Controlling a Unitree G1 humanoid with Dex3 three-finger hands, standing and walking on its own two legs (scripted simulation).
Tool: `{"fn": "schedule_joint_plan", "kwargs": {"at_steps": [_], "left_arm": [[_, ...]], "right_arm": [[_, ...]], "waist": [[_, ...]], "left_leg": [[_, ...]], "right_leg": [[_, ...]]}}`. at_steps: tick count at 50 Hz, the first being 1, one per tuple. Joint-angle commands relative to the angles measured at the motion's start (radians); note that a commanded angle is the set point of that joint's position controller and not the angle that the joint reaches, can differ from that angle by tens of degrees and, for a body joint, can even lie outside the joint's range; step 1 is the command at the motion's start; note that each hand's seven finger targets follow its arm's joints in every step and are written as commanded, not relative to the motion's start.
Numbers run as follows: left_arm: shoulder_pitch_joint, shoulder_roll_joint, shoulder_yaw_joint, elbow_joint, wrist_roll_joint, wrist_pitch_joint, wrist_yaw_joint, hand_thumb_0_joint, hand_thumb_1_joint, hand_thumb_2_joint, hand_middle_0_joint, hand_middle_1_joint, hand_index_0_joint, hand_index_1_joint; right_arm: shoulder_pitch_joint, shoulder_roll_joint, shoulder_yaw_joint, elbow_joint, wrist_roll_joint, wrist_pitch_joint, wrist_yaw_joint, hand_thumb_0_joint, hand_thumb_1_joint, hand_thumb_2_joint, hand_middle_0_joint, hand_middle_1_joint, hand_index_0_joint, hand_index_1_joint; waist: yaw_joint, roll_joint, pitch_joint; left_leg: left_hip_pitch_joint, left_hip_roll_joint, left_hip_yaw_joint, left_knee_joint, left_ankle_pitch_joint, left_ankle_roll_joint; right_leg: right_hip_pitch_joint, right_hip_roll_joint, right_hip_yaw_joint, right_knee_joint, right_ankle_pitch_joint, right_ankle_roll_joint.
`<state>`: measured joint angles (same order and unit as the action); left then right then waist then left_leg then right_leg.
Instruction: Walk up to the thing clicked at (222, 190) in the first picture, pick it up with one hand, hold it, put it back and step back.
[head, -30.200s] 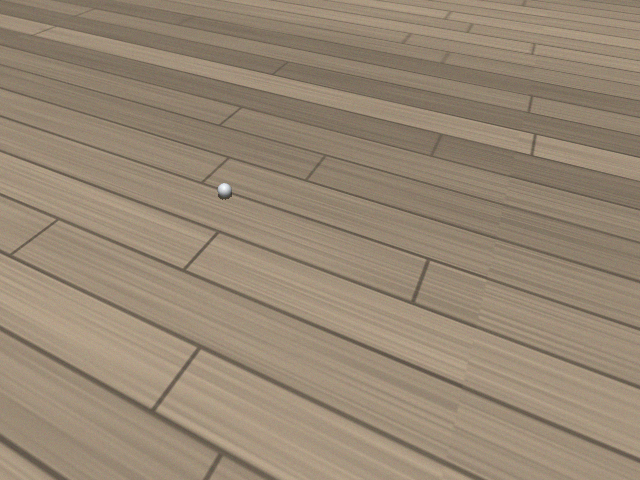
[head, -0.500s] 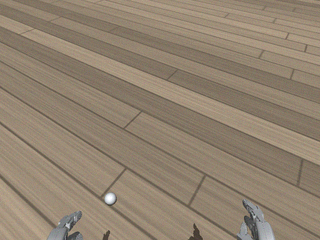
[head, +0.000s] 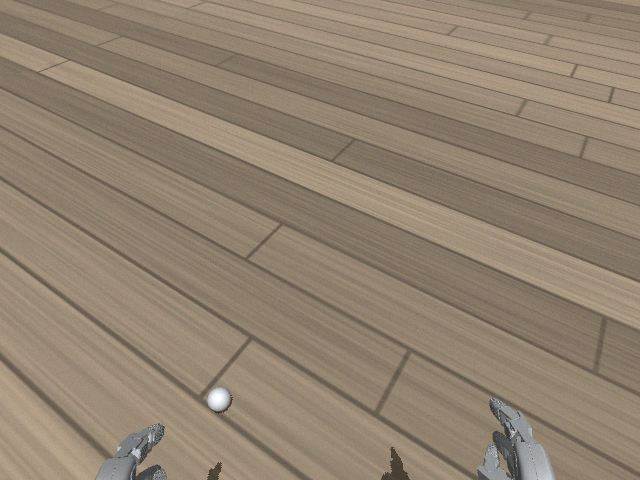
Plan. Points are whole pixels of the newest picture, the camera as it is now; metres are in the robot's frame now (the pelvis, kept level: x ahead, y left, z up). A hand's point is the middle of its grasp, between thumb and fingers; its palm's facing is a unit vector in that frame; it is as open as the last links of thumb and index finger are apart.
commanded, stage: home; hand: left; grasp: from above
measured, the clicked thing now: (219, 399) +0.52 +0.28 -0.68
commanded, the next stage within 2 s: stand in 0.22 s
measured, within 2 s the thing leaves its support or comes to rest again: neither
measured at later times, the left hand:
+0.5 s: hand out of the picture +0.14 +0.22 -0.09, palm faces +0.03 -0.94 -0.33, open 7.4 cm
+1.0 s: hand out of the picture +0.02 +0.25 -0.11, palm faces +0.05 -0.95 -0.32, open 7.4 cm
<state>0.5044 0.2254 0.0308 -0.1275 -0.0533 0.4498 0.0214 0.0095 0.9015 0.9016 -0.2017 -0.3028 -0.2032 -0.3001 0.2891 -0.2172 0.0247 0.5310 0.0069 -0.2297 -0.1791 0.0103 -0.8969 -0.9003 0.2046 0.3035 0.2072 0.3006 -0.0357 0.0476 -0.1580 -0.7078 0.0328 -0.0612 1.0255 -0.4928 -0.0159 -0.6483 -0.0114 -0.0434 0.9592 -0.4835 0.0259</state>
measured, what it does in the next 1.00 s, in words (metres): rises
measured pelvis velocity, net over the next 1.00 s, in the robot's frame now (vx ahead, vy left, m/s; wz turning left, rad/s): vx -0.01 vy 0.02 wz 0.02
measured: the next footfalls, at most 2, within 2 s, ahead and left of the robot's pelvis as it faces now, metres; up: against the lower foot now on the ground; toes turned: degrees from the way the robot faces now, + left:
none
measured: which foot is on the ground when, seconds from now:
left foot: down 0.00-1.00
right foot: down 0.00-1.00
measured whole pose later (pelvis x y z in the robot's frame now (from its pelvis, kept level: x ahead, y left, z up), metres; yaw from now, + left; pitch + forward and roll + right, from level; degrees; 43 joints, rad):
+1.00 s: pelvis -0.01 +0.02 +0.06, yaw +1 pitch -4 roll -1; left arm 0.22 0.28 0.04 1.05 0.04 0.02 0.03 0.01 0.90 0.90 -0.20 -0.30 -0.20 -0.30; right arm 0.16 -0.26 -0.04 1.05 -0.03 0.00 -0.02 0.00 -0.90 -0.90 0.20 0.30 0.21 0.30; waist 0.03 0.00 0.07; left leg -0.19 -0.03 -0.03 0.50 -0.24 0.02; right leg -0.15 -0.07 -0.03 0.46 -0.24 0.06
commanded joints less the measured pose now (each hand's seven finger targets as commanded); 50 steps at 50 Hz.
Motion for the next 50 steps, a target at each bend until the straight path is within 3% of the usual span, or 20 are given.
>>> {"fn": "schedule_joint_plan", "kwargs": {"at_steps": [1,8,9,12,13,15,16,17,18,19,21,22,23,27,32,34,39,46,48,50], "left_arm": [[-0.004,0.108,0.067,-0.171,0.006,-0.045,0.005,0.000,0.900,0.900,-0.200,-0.300,-0.200,-0.299],[-0.006,0.119,0.081,-0.188,0.006,-0.051,0.009,0.000,0.900,0.900,-0.200,-0.300,-0.200,-0.299],[-0.024,0.098,0.049,-0.197,0.006,-0.053,0.005,0.000,0.900,0.900,-0.200,-0.300,-0.200,-0.299],[-0.014,0.117,0.077,-0.190,0.004,-0.051,0.007,0.000,0.900,0.900,-0.200,-0.300,-0.200,-0.300],[-0.022,0.103,0.059,-0.197,0.008,-0.051,0.006,0.000,0.900,0.900,-0.200,-0.299,-0.200,-0.299],[-0.001,0.117,0.074,-0.196,0.005,-0.048,0.007,0.000,0.900,0.900,-0.200,-0.299,-0.200,-0.299],[-0.316,0.200,0.058,0.155,0.124,-0.258,0.045,0.000,0.900,0.900,-0.200,-0.300,-0.200,-0.300],[-0.241,0.208,0.077,0.326,0.125,-0.323,0.037,0.000,0.900,0.900,-0.200,-0.300,-0.200,-0.301],[-0.229,0.213,0.076,0.366,0.131,-0.353,0.033,0.000,0.900,0.900,-0.200,-0.300,-0.200,-0.301],[-0.245,0.202,0.067,0.390,0.129,-0.371,0.027,0.000,0.900,0.900,-0.200,-0.300,-0.200,-0.301],[-0.264,0.212,0.058,0.469,0.119,-0.398,0.021,0.000,0.900,0.900,-0.200,-0.300,-0.200,-0.301],[-0.263,0.205,0.061,0.511,0.114,-0.399,0.020,0.000,0.900,0.900,-0.200,-0.300,-0.200,-0.301],[-0.272,0.211,0.068,0.556,0.109,-0.404,0.020,0.000,0.900,0.900,-0.200,-0.300,-0.200,-0.301],[-0.326,0.215,0.070,0.691,0.105,-0.430,0.023,0.000,0.900,0.900,-0.200,-0.300,-0.200,-0.301],[-0.329,0.209,0.066,0.832,0.102,-0.451,0.024,0.000,0.900,0.900,-0.200,-0.300,-0.200,-0.301],[-0.330,0.211,0.065,0.879,0.097,-0.452,0.023,0.000,0.900,0.900,-0.200,-0.300,-0.200,-0.301],[-0.302,0.211,0.056,0.991,0.090,-0.457,0.022,0.000,0.900,0.900,-0.200,-0.300,-0.200,-0.301],[-0.321,0.223,0.047,1.089,0.088,-0.459,0.021,0.000,0.900,0.900,-0.200,-0.300,-0.200,-0.301],[-0.322,0.228,0.044,1.111,0.089,-0.457,0.020,0.000,0.900,0.900,-0.200,-0.300,-0.200,-0.301],[-0.318,0.229,0.041,1.130,0.090,-0.459,0.020,0.000,0.900,0.900,-0.200,-0.300,-0.200,-0.301]], "right_arm": [[-0.064,-0.131,-0.053,-0.158,0.000,-0.061,-0.014,0.000,-0.900,-0.900,0.200,0.299,0.200,0.299],[-0.061,-0.126,-0.053,-0.159,-0.001,-0.059,-0.017,0.000,-0.900,-0.900,0.200,0.300,0.200,0.300],[-0.074,-0.124,-0.048,-0.167,0.000,-0.061,-0.015,0.000,-0.900,-0.900,0.200,0.300,0.200,0.300],[-0.067,-0.128,-0.052,-0.160,0.001,-0.060,-0.018,0.000,-0.900,-0.900,0.200,0.299,0.200,0.299],[-0.071,-0.124,-0.052,-0.164,0.000,-0.060,-0.018,0.000,-0.900,-0.900,0.200,0.300,0.200,0.300],[-0.062,-0.132,-0.056,-0.159,0.000,-0.061,-0.019,0.000,-0.900,-0.900,0.200,0.300,0.200,0.300],[-0.121,-0.231,-0.084,0.083,-0.122,0.054,0.041,0.000,-0.901,-0.899,0.200,0.299,0.200,0.299],[-0.128,-0.236,-0.099,0.096,-0.119,0.089,0.074,0.000,-0.900,-0.900,0.200,0.300,0.200,0.300],[-0.123,-0.239,-0.098,0.088,-0.119,0.105,0.093,0.000,-0.900,-0.900,0.200,0.300,0.200,0.300],[-0.118,-0.240,-0.098,0.087,-0.127,0.118,0.106,0.000,-0.900,-0.900,0.200,0.300,0.200,0.300],[-0.112,-0.216,-0.095,0.130,-0.079,0.124,0.139,0.000,-0.900,-0.900,0.200,0.300,0.200,0.300],[-0.129,-0.218,-0.101,0.147,-0.067,0.129,0.149,0.000,-0.900,-0.900,0.200,0.300,0.200,0.300],[-0.132,-0.220,-0.102,0.157,-0.057,0.134,0.154,0.000,-0.900,-0.900,0.200,0.300,0.200,0.300],[-0.145,-0.215,-0.111,0.218,-0.057,0.158,0.162,0.000,-0.900,-0.900,0.200,0.300,0.200,0.300],[-0.150,-0.226,-0.115,0.286,-0.060,0.176,0.161,0.000,-0.900,-0.900,0.200,0.300,0.200,0.300],[-0.155,-0.236,-0.116,0.308,-0.057,0.182,0.157,0.000,-0.900,-0.900,0.200,0.300,0.200,0.300],[-0.152,-0.247,-0.113,0.375,-0.049,0.189,0.150,0.000,-0.900,-0.900,0.200,0.300,0.200,0.300],[-0.154,-0.256,-0.109,0.440,-0.038,0.199,0.145,0.000,-0.900,-0.900,0.200,0.300,0.200,0.300],[-0.162,-0.260,-0.109,0.453,-0.037,0.205,0.146,0.000,-0.900,-0.900,0.200,0.300,0.200,0.300],[-0.166,-0.258,-0.108,0.465,-0.034,0.204,0.146,0.000,-0.900,-0.900,0.200,0.300,0.200,0.300]], "waist": [[-0.004,-0.012,-0.069],[-0.003,-0.015,-0.099],[-0.008,-0.027,-0.072],[-0.007,-0.018,-0.074],[-0.010,-0.013,-0.086],[-0.006,-0.014,-0.095],[0.067,-0.102,0.161],[0.057,-0.118,0.056],[0.052,-0.124,0.038],[0.043,-0.080,0.069],[0.063,-0.005,0.028],[0.079,-0.039,0.045],[0.071,-0.063,0.034],[0.057,-0.084,0.041],[0.061,-0.035,0.100],[0.059,-0.022,0.131],[0.062,-0.006,0.151],[0.051,0.005,0.177],[0.049,0.012,0.201],[0.050,-0.017,0.195]], "left_leg": [[0.096,-0.025,0.021,-0.175,0.189,0.025],[0.099,-0.031,0.030,-0.151,0.223,0.029],[0.088,-0.032,0.031,-0.154,0.202,0.029],[0.092,-0.031,0.033,-0.158,0.183,0.030],[0.100,-0.032,0.036,-0.154,0.200,0.028],[0.108,-0.028,0.030,-0.160,0.218,0.027],[0.073,-0.020,-0.004,-0.221,0.343,0.063],[0.175,-0.010,0.017,-0.237,0.360,0.079],[0.206,-0.004,-0.001,-0.248,0.372,0.083],[0.219,-0.008,-0.011,-0.271,0.380,0.078],[0.288,-0.004,-0.034,-0.324,0.368,0.084],[0.300,-0.004,-0.025,-0.330,0.351,0.079],[0.318,-0.006,-0.022,-0.331,0.354,0.072],[0.368,-0.013,-0.018,-0.359,0.301,0.073],[0.394,0.019,-0.069,-0.459,0.309,0.080],[0.393,0.027,-0.091,-0.515,0.237,0.081],[0.448,0.046,-0.106,-0.588,0.318,0.069],[0.495,0.057,-0.106,-0.680,0.299,0.053],[0.474,0.055,-0.112,-0.715,0.203,0.050],[0.509,0.055,-0.104,-0.710,0.263,0.048]], "right_leg": [[0.036,0.029,-0.027,-0.159,0.172,-0.022],[0.054,0.023,-0.017,-0.164,0.213,-0.018],[0.042,0.025,-0.019,-0.172,0.196,-0.016],[0.040,0.023,-0.016,-0.174,0.177,-0.017],[0.043,0.023,-0.014,-0.173,0.192,-0.017],[0.052,0.026,-0.019,-0.162,0.206,-0.019],[0.245,-0.069,0.054,-0.231,0.159,-0.057],[0.261,-0.078,0.122,-0.235,0.178,-0.092],[0.252,-0.080,0.137,-0.223,0.184,-0.104],[0.214,-0.055,0.114,-0.226,0.199,-0.095],[0.287,-0.065,0.088,-0.209,0.235,-0.072],[0.279,-0.068,0.098,-0.230,0.230,-0.070],[0.283,-0.071,0.097,-0.251,0.225,-0.069],[0.314,-0.098,0.120,-0.339,0.219,-0.059],[0.363,-0.079,0.076,-0.387,0.245,-0.044],[0.376,-0.072,0.070,-0.420,0.207,-0.042],[0.449,-0.078,0.060,-0.479,0.280,-0.037],[0.506,-0.088,0.058,-0.555,0.285,-0.030],[0.509,-0.084,0.053,-0.571,0.254,-0.025],[0.508,-0.091,0.056,-0.587,0.279,-0.026]]}}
